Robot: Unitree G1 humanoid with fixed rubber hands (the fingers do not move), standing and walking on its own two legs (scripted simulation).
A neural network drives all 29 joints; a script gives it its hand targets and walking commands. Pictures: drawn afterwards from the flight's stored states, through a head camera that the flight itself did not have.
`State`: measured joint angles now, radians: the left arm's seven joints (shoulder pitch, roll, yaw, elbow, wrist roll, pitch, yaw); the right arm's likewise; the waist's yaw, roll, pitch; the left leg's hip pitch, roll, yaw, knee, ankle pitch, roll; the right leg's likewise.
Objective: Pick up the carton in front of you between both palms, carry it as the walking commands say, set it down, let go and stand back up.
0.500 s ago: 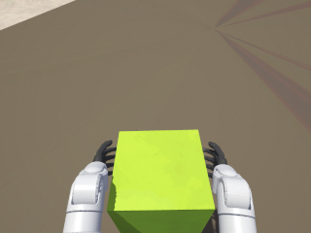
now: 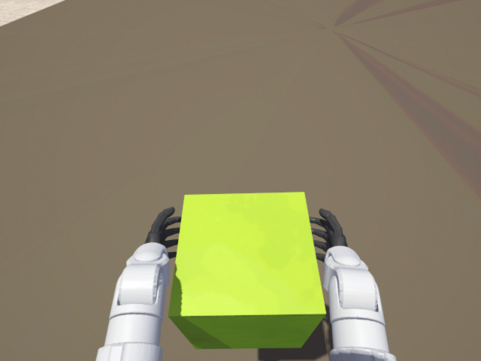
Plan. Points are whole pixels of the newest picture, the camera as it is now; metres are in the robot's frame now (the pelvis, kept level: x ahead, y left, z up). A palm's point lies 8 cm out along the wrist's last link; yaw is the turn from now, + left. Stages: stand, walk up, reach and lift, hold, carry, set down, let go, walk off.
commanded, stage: carry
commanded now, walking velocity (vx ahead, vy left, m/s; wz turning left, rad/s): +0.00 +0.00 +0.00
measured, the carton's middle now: (246, 275) +0.29 -0.01 -0.03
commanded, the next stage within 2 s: hold in 0.46 s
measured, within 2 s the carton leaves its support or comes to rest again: neither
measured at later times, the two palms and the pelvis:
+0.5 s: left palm (158, 252) +0.29 +0.15 +0.05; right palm (336, 255) +0.29 -0.15 +0.05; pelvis +0.00 +0.00 +0.00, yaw +0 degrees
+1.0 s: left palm (168, 250) +0.30 +0.13 +0.04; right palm (347, 267) +0.27 -0.17 +0.05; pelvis -0.04 +0.01 +0.00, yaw -7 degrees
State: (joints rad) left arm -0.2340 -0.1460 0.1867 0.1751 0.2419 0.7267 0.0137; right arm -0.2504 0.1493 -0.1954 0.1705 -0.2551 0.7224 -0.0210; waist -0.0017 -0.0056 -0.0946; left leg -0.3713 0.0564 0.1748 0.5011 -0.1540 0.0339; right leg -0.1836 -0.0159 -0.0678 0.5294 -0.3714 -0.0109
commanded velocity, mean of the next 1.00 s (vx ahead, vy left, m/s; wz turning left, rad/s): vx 0.00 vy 0.00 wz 0.00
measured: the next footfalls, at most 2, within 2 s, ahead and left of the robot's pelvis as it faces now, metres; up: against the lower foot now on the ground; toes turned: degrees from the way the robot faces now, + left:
none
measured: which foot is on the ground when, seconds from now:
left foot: down 0.00-1.00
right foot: down 0.00-1.00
